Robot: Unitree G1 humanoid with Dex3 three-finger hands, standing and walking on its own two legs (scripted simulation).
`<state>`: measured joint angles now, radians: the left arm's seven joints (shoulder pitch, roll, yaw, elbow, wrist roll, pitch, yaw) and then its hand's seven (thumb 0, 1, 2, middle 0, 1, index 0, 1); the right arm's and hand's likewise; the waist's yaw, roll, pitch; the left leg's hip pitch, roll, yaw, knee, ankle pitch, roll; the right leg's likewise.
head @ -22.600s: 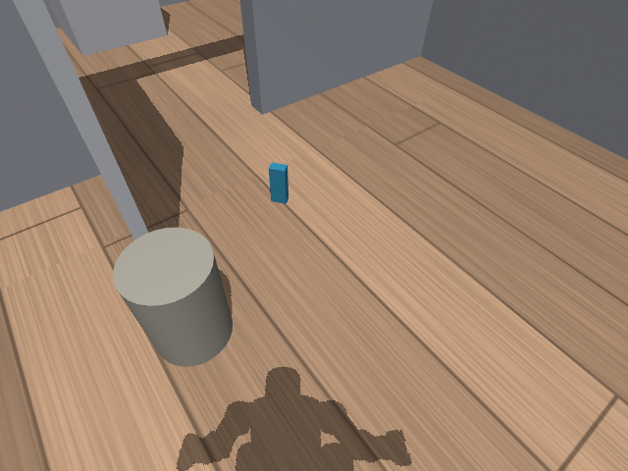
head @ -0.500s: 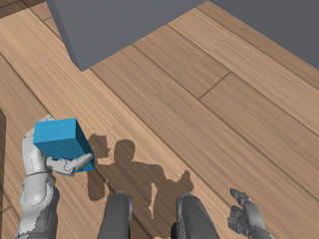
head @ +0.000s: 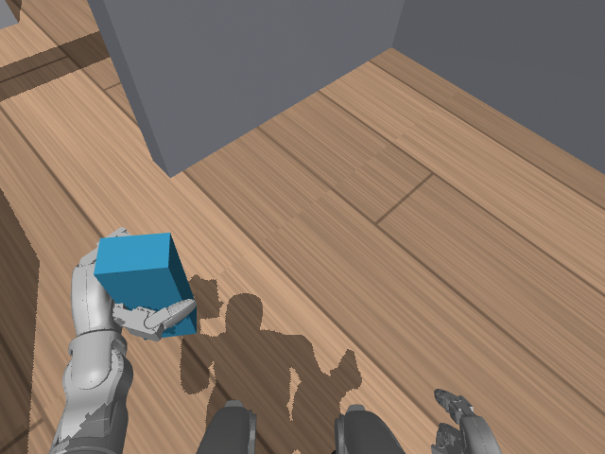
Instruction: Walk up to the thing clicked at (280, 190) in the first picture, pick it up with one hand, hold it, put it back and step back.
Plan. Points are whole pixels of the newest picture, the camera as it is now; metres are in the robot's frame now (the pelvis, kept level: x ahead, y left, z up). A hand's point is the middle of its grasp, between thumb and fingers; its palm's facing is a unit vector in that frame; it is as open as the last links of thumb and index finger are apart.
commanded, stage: lift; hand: left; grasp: from the side
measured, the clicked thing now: (155, 293) +0.32 +0.19 +0.00
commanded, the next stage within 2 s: hold in 0.56 s
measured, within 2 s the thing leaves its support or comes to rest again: neither
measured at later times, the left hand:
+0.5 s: hand (157, 258) +0.34 +0.17 +0.06, palm faces +0.24 -0.97 -0.02, open 9.3 cm
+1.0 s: hand (151, 248) +0.34 +0.18 +0.08, palm faces +0.25 -0.97 -0.01, open 9.3 cm
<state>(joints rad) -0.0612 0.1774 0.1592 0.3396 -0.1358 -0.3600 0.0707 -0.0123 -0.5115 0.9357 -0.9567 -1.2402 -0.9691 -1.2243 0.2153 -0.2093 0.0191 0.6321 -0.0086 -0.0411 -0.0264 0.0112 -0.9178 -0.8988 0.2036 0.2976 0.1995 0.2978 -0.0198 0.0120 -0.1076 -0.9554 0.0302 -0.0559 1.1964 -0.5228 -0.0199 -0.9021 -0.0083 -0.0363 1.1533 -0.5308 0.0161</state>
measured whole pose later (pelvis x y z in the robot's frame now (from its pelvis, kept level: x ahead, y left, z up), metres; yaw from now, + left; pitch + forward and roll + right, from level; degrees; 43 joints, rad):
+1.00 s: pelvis +0.02 -0.01 +0.05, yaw +0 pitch +9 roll -1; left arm -0.08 0.15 0.15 0.41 -0.13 -0.37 0.10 -0.01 -0.50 0.93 -0.95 -1.25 -0.96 -1.23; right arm 0.22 -0.21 0.01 0.64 -0.02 0.01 -0.03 0.01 -0.93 -0.90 0.20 0.30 0.20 0.30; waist -0.02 0.00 -0.05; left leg -0.64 0.04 -0.04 0.93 -0.45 -0.03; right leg -0.59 0.00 -0.03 0.90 -0.45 0.01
